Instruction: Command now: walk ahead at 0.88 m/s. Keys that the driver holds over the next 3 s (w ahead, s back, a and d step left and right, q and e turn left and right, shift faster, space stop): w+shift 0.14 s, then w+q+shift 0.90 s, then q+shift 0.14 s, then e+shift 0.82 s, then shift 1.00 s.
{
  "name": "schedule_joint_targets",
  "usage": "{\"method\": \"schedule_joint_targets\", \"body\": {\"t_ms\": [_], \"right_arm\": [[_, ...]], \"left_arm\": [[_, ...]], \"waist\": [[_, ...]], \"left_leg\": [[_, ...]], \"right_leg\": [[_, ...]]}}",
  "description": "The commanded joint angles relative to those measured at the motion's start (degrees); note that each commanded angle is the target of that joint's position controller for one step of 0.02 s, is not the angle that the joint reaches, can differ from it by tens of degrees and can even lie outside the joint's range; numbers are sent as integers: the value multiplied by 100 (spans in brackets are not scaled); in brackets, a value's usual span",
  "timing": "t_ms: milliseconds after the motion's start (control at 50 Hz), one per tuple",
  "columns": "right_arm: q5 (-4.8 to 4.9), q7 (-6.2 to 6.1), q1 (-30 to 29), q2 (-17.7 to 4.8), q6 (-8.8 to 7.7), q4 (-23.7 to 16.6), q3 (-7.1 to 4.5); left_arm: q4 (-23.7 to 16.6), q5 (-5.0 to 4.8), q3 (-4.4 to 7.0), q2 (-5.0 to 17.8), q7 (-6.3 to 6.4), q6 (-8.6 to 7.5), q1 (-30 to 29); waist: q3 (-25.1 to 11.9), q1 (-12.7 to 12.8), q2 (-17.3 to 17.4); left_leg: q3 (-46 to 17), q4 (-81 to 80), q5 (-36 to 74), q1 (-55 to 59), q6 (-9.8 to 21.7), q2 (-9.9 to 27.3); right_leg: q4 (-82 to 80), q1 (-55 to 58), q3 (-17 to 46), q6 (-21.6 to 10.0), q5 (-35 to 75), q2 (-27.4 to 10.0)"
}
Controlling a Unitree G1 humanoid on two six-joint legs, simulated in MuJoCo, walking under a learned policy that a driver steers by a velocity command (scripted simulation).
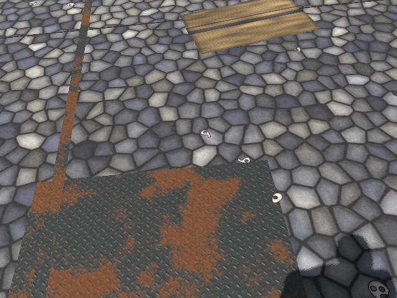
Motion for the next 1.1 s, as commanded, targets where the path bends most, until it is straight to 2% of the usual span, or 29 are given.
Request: {"method": "schedule_joint_targets", "body": {"t_ms": [20,120,180,220,260,300,320,340,360,380,420,440,460,500,580,640,680,720,740,760,780,800,820,840,860,880,940,1040,1100], "right_arm": [[4,71,-520,-308,86,-461,-41],[102,67,-1669,-225,96,-893,50],[137,79,-1947,-168,95,-1009,118],[150,48,-1953,-160,78,-1044,138],[124,-11,-1565,-307,70,-953,91],[145,-59,173,-659,32,-451,-62],[114,-104,1392,-895,14,-78,-195],[38,-199,1928,-1366,51,100,-379],[89,-174,1522,-1650,114,121,-468],[130,-160,1216,-1485,98,101,-464],[135,-216,991,-949,30,170,-362],[147,-258,815,-772,0,182,-288],[170,-295,739,-691,-44,162,-232],[303,-311,888,-673,-162,155,-187],[264,-284,1293,-867,-254,47,-238],[321,-249,1709,-1015,-236,80,-307],[352,-297,1666,-1105,-211,49,-333],[317,-338,1506,-1364,-221,-22,-387],[275,-323,1220,-1620,-235,-100,-446],[218,-284,862,-1508,-278,-211,-428],[171,-294,853,-484,-310,-408,-181],[587,-325,1778,-258,-255,-812,-48],[365,-395,1271,-777,-125,-565,-74],[252,-318,856,-881,-50,-580,-122],[195,-243,630,-825,9,-604,-125],[105,-144,382,-681,78,-725,-108],[80,18,-47,-288,293,-1153,29],[124,183,-974,-426,330,-1739,144],[25,268,-1385,-344,244,-1799,213]], "left_arm": [[-150,-63,109,701,32,-165,270],[-118,-67,67,655,51,-219,684],[-57,-69,73,750,102,-239,777],[-10,-32,57,783,120,-229,790],[-5,64,88,973,205,-160,855],[-102,191,206,1326,294,22,674],[-217,155,255,1436,301,68,427],[-451,76,144,935,197,5,421],[-783,-38,74,573,28,-175,391],[-1111,-36,91,862,46,-280,-405],[-1284,20,31,849,48,-388,-810],[-1376,134,8,769,45,-297,-929],[-1441,224,-24,693,9,-176,-784],[-1650,306,-64,649,-34,25,-1029],[-2382,187,-212,597,-126,59,-2584],[-2607,62,-249,618,-131,38,-2950],[-2738,26,-232,734,-76,38,-2964],[-2572,0,-67,1144,53,27,-2130],[-2364,-55,66,1433,149,6,-1191],[-2068,-25,213,1748,280,7,43],[-1878,182,306,2013,376,-2,1050],[-1975,312,385,2336,263,13,314],[-2179,239,324,1552,189,58,-425],[-2167,186,199,1072,162,64,-748],[-2023,226,166,924,143,58,-713],[-1821,207,135,873,167,30,-510],[-1365,-11,85,663,53,-126,-165],[-1282,2,114,918,27,-275,-404],[-1204,-63,149,1195,103,-263,-158]], "waist": [[868,-71,-562],[1205,128,-573],[1319,138,-612],[1229,66,-641],[723,-197,-1018],[-264,-1005,-1311],[-730,-1598,-1099],[-1072,-1412,-230],[-1193,-795,1187],[-660,-838,523],[164,-474,-645],[449,-222,-761],[478,4,-552],[749,78,-447],[1242,-342,-228],[885,-682,-1],[678,-642,76],[-60,-217,139],[-566,357,214],[-1095,1005,148],[-1709,1064,-1046],[-2366,113,-2859],[-1425,193,-1490],[-635,174,-821],[-221,133,-317],[55,84,-288],[453,-152,-679],[947,-389,-563],[1189,-307,-273]], "left_leg": [[42,-87,510,-1690,-221,321],[476,-1749,993,-1454,-284,197],[739,-2609,1107,-1022,17,46],[981,-3010,853,-519,334,-249],[1281,-2966,415,262,578,-746],[1263,-2883,-292,1851,840,-1162],[951,-3333,-322,3330,994,-1066],[-900,-3343,-2074,4994,1350,29],[-4460,-4782,-3038,5709,2129,1098],[-4587,-5226,-2594,5525,1992,1018],[-3324,-5412,-1290,3936,1612,734],[-2768,-5459,-800,3202,1433,390],[-2533,-5506,-636,2775,1479,261],[-2264,-5658,-520,2110,1542,48],[-1893,-5998,967,1279,1255,-381],[-1942,-5780,2685,2076,949,-295],[-1974,-5383,3471,2689,780,-216],[-2049,-4157,4862,3071,486,-220],[-2083,-3032,4867,2907,405,-256],[-1945,-1624,4159,2215,359,-496],[-1481,439,-456,1094,430,-873],[-860,1640,-2002,-317,299,-1142],[-704,1662,-1195,-706,354,-557],[-554,1355,-716,-706,301,-345],[-493,1232,-625,-609,250,-184],[-478,1123,-618,-591,241,-20],[-355,983,-517,-930,211,315],[210,-525,814,-797,244,252],[1154,-2241,1266,176,357,-332]], "right_leg": [[-1805,570,1756,-606,-1111,-1352],[-2212,752,1010,-734,428,-1201],[-2493,1267,407,-665,1642,-1311],[-2139,1669,-151,-516,3514,-1342],[-1034,2126,-457,-364,6658,-1504],[1385,2137,-577,-278,8025,-1596],[3145,1277,-628,-213,7273,-1468],[5149,-877,-442,-103,3751,-921],[6696,-3071,283,110,-776,269],[6874,-3855,1034,-63,-302,-98],[5944,-3424,1015,-90,199,-610],[5660,-3104,995,16,114,-722],[5405,-2900,985,159,-4,-787],[4907,-2936,820,426,-269,-913],[2647,-2506,323,674,1319,-681],[1629,-2028,227,512,2278,-323],[1037,-1659,336,380,2219,-183],[823,-340,478,267,1679,97],[851,657,569,229,1294,1],[1047,1984,762,177,652,-392],[1132,3228,2149,89,-864,-1885],[-274,3685,5572,-524,-1905,-3174],[-567,2724,5076,-545,-2957,-2681],[-547,1890,3930,-491,-2331,-2395],[-621,1288,3196,-452,-1292,-2221],[-696,893,2512,-369,-686,-2005],[-961,455,1283,-141,434,-1878],[-1478,-30,-518,77,2111,-1448],[-1036,153,-1191,219,4861,-1208]]}}
Next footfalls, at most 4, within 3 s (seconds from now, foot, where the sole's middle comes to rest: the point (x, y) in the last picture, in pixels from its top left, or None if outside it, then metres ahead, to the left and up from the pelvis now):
0.32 left None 0.43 0.08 -0.78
0.76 right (209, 206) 0.91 0.05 -0.78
1.20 left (116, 169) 1.10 0.46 -0.78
1.76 right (135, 132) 1.33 0.41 -0.78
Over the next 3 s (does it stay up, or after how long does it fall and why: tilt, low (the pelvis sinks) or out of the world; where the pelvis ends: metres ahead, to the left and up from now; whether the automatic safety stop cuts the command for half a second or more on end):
stays up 1.25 0.48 -0.01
